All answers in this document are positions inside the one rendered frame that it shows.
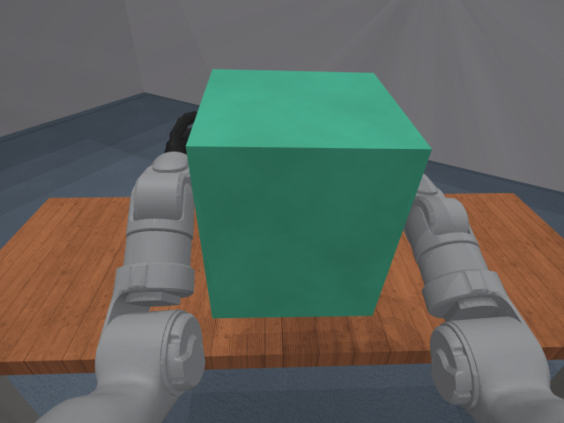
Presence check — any table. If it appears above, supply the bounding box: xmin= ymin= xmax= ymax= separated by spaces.
xmin=0 ymin=193 xmax=564 ymax=423

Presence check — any robot left upper arm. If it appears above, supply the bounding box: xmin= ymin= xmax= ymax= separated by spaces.
xmin=34 ymin=309 xmax=205 ymax=423

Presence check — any left robot hand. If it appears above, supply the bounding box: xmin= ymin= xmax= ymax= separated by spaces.
xmin=164 ymin=111 xmax=197 ymax=154

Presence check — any carton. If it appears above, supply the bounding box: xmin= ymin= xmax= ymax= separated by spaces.
xmin=186 ymin=69 xmax=432 ymax=318

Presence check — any robot right forearm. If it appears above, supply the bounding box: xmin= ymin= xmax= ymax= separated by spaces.
xmin=404 ymin=174 xmax=551 ymax=385

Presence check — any robot right upper arm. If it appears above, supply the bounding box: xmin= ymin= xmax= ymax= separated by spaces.
xmin=430 ymin=316 xmax=564 ymax=423

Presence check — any robot left forearm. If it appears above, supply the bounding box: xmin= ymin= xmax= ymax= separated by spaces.
xmin=95 ymin=152 xmax=195 ymax=382

